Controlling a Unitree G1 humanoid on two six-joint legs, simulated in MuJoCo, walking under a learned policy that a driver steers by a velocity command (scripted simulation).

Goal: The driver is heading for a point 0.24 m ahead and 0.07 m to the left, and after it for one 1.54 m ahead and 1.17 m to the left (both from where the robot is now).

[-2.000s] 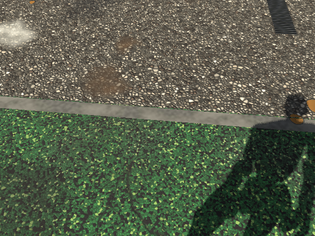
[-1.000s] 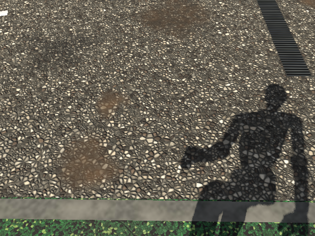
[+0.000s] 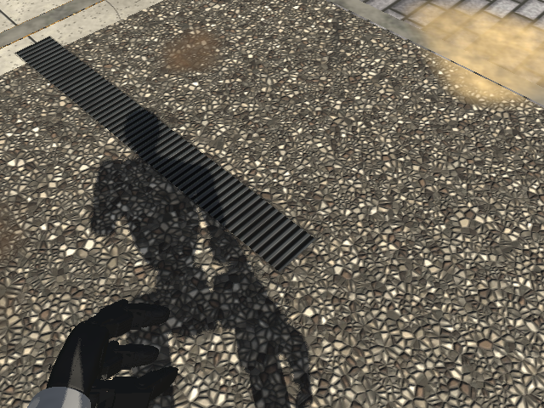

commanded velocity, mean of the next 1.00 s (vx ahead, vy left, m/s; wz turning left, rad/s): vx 0.26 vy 0.00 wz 0.67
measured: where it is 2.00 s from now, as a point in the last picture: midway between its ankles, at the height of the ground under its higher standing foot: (273, 406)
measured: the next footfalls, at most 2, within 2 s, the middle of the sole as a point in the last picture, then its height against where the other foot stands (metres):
right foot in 0.02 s outside the picture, level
left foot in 0.44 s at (227, 385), level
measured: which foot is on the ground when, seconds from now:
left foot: down 0.00-0.04, up 0.06-0.42, down 0.44-0.88, up 0.90-1.00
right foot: up 0.00-0.00, down 0.02-0.44, up 0.46-0.88, down 0.90-1.00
